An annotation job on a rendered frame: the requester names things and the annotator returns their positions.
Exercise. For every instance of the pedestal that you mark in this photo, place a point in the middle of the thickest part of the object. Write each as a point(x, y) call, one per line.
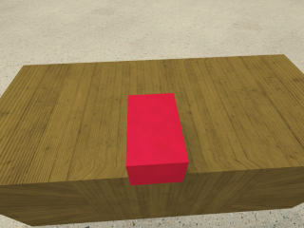
point(63, 133)

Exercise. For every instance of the carton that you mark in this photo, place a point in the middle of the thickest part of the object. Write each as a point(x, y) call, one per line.
point(155, 147)

